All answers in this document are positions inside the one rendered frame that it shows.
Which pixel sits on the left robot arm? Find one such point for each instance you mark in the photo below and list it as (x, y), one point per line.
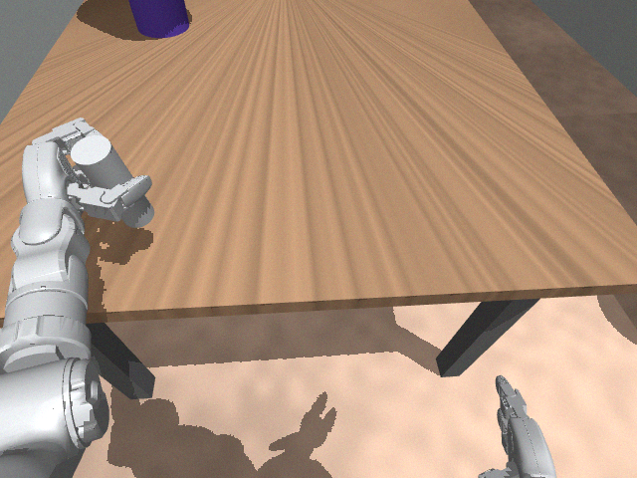
(52, 405)

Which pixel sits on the table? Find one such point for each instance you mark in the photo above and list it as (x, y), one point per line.
(314, 155)

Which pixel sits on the left robot hand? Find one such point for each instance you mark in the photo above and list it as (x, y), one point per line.
(46, 173)

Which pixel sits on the right robot hand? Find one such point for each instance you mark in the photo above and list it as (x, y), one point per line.
(522, 438)

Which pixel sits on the can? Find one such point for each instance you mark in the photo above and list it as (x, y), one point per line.
(100, 163)

